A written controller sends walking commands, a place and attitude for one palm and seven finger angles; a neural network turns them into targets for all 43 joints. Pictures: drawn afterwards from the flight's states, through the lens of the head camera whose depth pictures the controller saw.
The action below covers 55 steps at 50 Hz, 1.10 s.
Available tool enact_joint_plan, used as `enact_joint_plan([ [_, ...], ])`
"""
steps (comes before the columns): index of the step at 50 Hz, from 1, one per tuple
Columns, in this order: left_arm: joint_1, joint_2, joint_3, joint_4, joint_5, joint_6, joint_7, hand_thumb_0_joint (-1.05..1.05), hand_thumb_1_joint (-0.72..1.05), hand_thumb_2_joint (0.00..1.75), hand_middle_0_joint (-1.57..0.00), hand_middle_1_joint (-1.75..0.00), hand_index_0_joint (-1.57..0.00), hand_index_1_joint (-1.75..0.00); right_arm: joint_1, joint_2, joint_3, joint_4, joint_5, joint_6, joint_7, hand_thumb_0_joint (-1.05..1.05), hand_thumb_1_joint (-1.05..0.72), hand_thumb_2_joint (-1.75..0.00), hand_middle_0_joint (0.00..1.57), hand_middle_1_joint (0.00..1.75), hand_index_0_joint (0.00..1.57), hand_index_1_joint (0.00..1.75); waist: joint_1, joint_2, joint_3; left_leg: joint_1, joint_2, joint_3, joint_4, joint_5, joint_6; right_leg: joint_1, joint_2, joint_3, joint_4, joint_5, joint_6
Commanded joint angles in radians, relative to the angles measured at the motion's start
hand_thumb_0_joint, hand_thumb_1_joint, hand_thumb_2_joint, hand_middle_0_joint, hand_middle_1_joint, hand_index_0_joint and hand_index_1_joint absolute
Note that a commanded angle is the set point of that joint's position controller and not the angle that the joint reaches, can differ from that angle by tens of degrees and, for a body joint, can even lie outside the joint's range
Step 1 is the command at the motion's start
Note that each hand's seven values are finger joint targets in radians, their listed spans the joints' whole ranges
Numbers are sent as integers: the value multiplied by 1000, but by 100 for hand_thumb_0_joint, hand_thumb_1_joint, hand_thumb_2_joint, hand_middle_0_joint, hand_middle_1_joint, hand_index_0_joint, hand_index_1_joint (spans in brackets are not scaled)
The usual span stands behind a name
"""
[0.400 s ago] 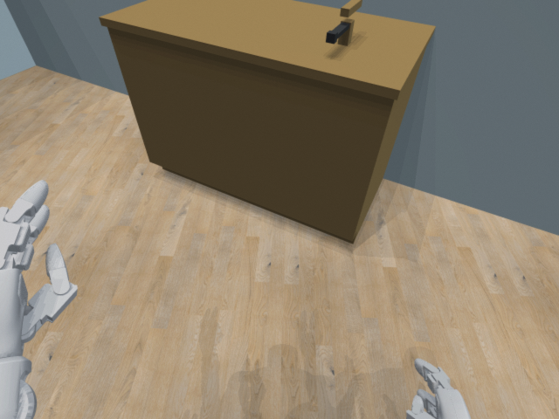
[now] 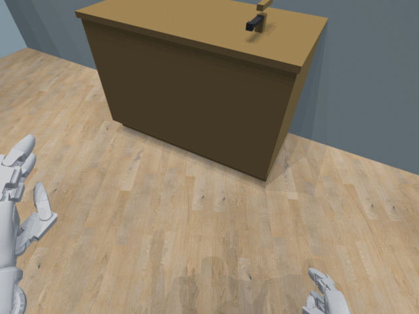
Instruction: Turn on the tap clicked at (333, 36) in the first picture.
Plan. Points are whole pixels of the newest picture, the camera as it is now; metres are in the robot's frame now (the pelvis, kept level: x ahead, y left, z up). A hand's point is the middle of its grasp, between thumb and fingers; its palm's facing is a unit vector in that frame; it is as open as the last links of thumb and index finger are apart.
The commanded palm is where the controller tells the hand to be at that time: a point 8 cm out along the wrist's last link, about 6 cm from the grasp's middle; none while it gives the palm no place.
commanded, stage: walk to a spot facing it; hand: left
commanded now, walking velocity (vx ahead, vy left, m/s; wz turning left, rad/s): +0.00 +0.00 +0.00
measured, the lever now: (250, 26) +1.15 -0.09 +0.10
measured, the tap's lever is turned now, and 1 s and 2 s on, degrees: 0 0 0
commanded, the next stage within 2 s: turn to face it in 2.00 s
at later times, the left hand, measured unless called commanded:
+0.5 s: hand (12, 210) +0.22 +0.30 +0.16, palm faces +0.54 -0.76 -0.37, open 7.4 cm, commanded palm +0.16 +0.33 +0.18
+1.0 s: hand (55, 178) +0.28 +0.27 +0.16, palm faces +0.64 -0.62 -0.46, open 7.4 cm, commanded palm +0.21 +0.30 +0.18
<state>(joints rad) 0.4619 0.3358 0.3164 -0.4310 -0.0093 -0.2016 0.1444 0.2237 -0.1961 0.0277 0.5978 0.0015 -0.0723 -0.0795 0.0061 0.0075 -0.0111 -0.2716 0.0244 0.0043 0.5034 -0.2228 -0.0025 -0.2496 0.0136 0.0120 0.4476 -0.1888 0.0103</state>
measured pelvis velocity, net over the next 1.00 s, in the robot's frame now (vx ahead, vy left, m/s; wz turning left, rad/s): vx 0.16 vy -0.02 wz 0.38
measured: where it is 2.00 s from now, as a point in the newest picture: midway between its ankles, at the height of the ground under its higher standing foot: (192, 287)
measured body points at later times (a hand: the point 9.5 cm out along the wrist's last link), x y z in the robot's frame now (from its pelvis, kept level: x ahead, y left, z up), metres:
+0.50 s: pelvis +0.04 +0.03 -0.02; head +0.02 +0.05 +0.43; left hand +0.18 +0.34 +0.18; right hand +0.19 -0.20 -0.10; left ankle +0.03 +0.12 -0.74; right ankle +0.02 -0.11 -0.68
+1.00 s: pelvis +0.16 -0.02 +0.00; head +0.18 -0.03 +0.44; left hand +0.24 +0.30 +0.18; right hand +0.41 -0.20 -0.10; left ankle +0.10 +0.10 -0.62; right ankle +0.20 -0.10 -0.74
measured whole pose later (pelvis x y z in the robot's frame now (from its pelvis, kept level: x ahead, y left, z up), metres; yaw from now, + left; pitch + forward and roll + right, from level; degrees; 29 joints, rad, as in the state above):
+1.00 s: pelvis +0.16 -0.02 +0.00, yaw +22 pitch -1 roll +1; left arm 0.49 0.33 0.33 -0.46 0.00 -0.20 0.12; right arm 0.17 -0.25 -0.04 0.66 -0.01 -0.02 -0.08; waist -0.01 0.02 0.04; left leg -0.58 0.05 0.02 1.34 -0.35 -0.03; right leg -0.24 -0.09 -0.25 0.56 -0.31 -0.04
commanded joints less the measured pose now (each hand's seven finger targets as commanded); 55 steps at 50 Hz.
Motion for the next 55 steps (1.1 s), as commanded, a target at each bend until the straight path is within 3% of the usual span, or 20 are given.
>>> enact_joint_plan([
  [1,-87,162,101,-197,-5,-57,20,0,90,90,-20,-30,-20,-30,-95,-120,-50,-151,-4,-57,-8,0,-90,-90,20,30,20,30,-6,9,-72,-35,39,-23,-104,-14,15,64,-54,61,-84,24,-13],
  [6,-106,163,96,-223,-4,-61,20,0,90,90,-20,-30,-20,-30,-93,-122,-50,-148,-3,-57,-6,0,-90,-90,20,30,20,30,-5,47,-78,-55,46,-44,-129,-46,21,84,-50,37,-59,-12,-8],
  [13,-63,183,124,-226,5,-35,42,0,90,90,-20,-30,-20,-30,-90,-113,-57,-155,-8,-35,-12,0,-90,-90,20,30,20,30,-17,-28,0,-219,20,-76,30,-379,65,-23,-180,136,-71,-525,-78],
  [16,-96,204,146,-261,3,-47,49,0,90,90,-20,-30,-20,-30,-76,-103,-57,-141,-7,-43,-8,0,-90,-90,20,30,20,30,-16,-158,-31,-282,-12,15,202,-225,40,99,-310,215,-62,-396,-140],
  [18,-101,205,154,-277,0,-55,53,0,90,90,-20,-30,-20,-30,-63,-99,-57,-131,-11,-48,-6,0,-90,-90,20,30,20,30,-26,-133,-70,-149,-7,42,130,-172,33,62,-334,151,29,-268,-139],
  [19,-88,202,154,-279,-3,-53,50,0,90,90,-20,-30,-20,-30,-47,-101,-56,-130,-12,-46,-8,0,-90,-90,20,30,20,30,-40,-48,-69,-37,0,8,19,-191,48,-54,-267,52,137,-315,-94],
  [20,-80,187,140,-311,-9,-53,41,0,90,90,-20,-30,-20,-30,-51,-129,-65,-140,-5,-50,-15,0,-90,-90,20,30,20,30,-48,171,-41,65,89,-180,-130,-222,104,-205,-137,-77,366,-309,-22],
  [21,-78,178,132,-354,-5,-71,39,0,90,90,-20,-30,-20,-30,-59,-133,-70,-136,-6,-55,-10,0,-90,-90,20,30,20,30,-49,427,-18,165,290,-582,-247,-167,202,-414,-3,-118,636,-451,32],
  [23,-113,215,145,-323,30,-83,40,0,90,90,-20,-30,-20,-30,-62,-102,-52,-107,-26,-63,-2,0,-90,-90,20,30,20,30,-47,247,32,125,346,-687,-252,-148,251,-487,-94,18,772,-366,10],
  [25,-156,188,116,-363,27,-83,28,0,90,90,-20,-30,-20,-30,-43,-115,-72,-87,-16,-77,11,0,-90,-90,20,30,20,30,-40,106,14,181,295,-555,-174,118,247,-497,-90,6,740,-329,26],
  [28,-45,156,106,-336,12,-76,19,0,90,90,-20,-30,-20,-30,-33,-119,-79,-69,-7,-87,20,0,-90,-90,20,30,20,30,-20,195,-48,211,205,-343,-146,240,209,-433,-70,-63,662,-236,43],
  [36,-13,168,143,-255,-11,-66,-4,0,90,90,-20,-30,-20,-30,-58,-109,-73,-80,-15,-80,5,0,-90,-90,20,30,20,30,-16,215,-29,99,186,-259,-170,182,188,-199,-43,-154,287,-189,50],
  [39,-50,175,146,-223,-6,-50,-4,0,90,90,-20,-30,-20,-30,-93,-102,-65,-85,-13,-67,-2,0,-90,-90,20,30,20,30,13,144,-72,-45,154,-207,-12,131,147,137,-18,-178,22,-100,38],
  [40,-69,181,137,-224,1,-42,-3,0,90,90,-20,-30,-20,-30,-95,-91,-61,-85,-8,-62,-3,0,-90,-90,20,30,20,30,15,39,-116,-145,100,-155,147,47,117,292,-99,-89,-47,-112,7],
  [41,-89,213,148,-222,14,-30,3,0,90,90,-20,-30,-20,-30,-94,-64,-63,-99,-3,-56,-2,0,-90,-90,20,30,20,30,14,-235,-169,-356,7,-53,446,-193,68,461,-359,233,-129,-221,-76],
  [42,-99,256,190,-208,3,-19,14,0,90,90,-20,-30,-20,-30,-134,-100,-75,-121,-6,-58,-10,0,-90,-90,20,30,20,30,22,-321,-142,-480,-53,-31,733,-345,25,388,-545,556,-208,-221,-162],
  [43,-118,242,179,-223,0,-30,21,0,90,90,-20,-30,-20,-30,-150,-109,-72,-111,-23,-51,-14,0,-90,-90,20,30,20,30,19,-204,-82,-520,-9,-79,850,-304,7,338,-564,490,-212,-169,-178],
  [46,-17,230,168,-219,8,-56,3,0,90,90,-20,-30,-20,-30,-148,-111,-81,-103,-17,-19,4,0,-90,-90,20,30,20,30,3,-79,-19,-480,71,-57,920,-144,-25,159,-450,233,-180,-112,-141],
  [49,-40,232,175,-286,3,-62,9,0,90,90,-20,-30,-20,-30,-152,-101,-77,-116,-15,5,2,0,-90,-90,20,30,20,30,-13,-91,-1,-473,89,3,841,-87,-47,137,-399,-21,-179,79,-112],
  [55,-30,221,180,-298,-10,-47,38,0,90,90,-20,-30,-20,-30,-106,-96,-90,-157,-17,-2,-3,0,-90,-90,20,30,20,30,8,-126,-22,-374,96,147,420,-46,-35,221,-388,-165,-131,324,-111],
])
